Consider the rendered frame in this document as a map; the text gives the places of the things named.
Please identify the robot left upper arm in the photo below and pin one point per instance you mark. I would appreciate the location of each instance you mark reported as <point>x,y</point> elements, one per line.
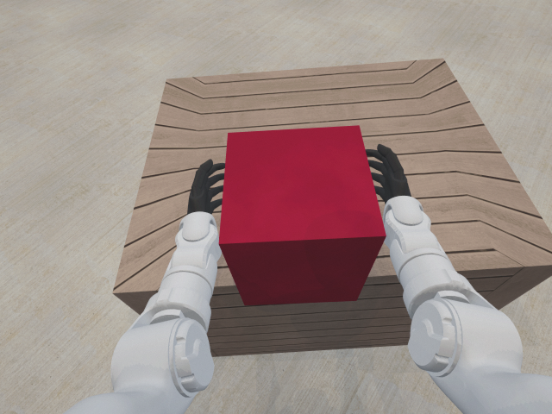
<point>156,369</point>

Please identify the right robot hand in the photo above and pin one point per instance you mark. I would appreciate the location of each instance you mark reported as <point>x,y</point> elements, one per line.
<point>393,179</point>

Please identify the carton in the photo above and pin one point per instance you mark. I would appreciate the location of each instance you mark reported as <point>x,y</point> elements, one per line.
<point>300,219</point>

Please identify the robot right upper arm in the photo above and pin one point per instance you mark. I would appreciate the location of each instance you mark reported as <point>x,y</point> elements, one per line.
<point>474,355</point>

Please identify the robot left forearm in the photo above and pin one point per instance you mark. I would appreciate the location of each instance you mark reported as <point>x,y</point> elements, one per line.
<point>188,283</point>

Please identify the left robot hand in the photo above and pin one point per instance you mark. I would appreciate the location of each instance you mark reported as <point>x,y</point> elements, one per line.
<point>201,194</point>

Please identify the robot right forearm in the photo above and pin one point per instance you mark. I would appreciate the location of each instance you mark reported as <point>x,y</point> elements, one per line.
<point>422,267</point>

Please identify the pedestal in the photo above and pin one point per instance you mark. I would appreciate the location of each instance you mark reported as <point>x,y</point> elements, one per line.
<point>480,213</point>

